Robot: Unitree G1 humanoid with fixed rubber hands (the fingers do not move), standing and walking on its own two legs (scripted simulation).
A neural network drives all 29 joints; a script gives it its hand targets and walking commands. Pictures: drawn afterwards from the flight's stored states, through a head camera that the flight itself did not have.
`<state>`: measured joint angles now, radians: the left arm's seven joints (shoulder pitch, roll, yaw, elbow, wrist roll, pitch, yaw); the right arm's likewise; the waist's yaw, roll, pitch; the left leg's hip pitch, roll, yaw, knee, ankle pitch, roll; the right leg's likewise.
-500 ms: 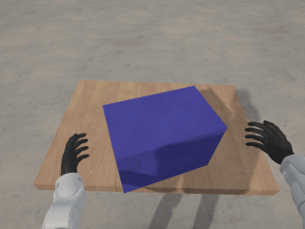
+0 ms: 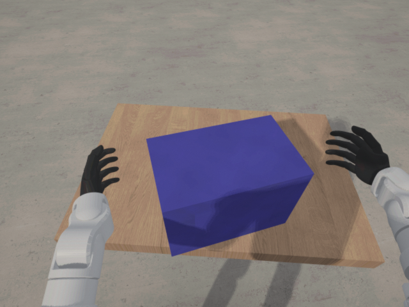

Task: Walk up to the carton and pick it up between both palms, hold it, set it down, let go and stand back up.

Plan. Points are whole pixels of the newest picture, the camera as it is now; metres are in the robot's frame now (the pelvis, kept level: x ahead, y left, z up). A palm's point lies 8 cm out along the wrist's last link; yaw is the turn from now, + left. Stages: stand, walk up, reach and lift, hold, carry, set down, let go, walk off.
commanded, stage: reach and lift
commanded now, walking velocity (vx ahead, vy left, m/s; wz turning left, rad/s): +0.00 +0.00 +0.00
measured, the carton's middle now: (221, 184) +0.42 +0.02 -0.03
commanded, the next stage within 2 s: none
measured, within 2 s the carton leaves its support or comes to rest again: neither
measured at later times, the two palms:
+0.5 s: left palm (91, 158) +0.34 +0.26 +0.13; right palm (358, 125) +0.45 -0.22 +0.17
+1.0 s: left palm (107, 180) +0.34 +0.25 +0.05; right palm (349, 144) +0.46 -0.24 +0.11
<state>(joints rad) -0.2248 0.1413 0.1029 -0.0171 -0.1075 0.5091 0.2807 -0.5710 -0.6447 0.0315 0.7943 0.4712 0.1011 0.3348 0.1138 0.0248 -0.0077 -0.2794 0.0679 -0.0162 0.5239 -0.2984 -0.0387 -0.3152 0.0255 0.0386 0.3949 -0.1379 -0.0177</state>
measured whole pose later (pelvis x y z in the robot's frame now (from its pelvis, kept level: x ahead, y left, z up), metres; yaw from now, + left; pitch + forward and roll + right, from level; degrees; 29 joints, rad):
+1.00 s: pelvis +0.00 +0.00 +0.00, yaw +0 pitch +8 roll -2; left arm -0.55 0.12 0.13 0.56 -0.15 0.30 0.23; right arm -0.85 -0.64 0.04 1.13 0.47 0.03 0.32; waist 0.19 0.04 -0.03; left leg -0.38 0.07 -0.02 0.52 -0.28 -0.04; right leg -0.42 0.03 0.04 0.39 -0.13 -0.01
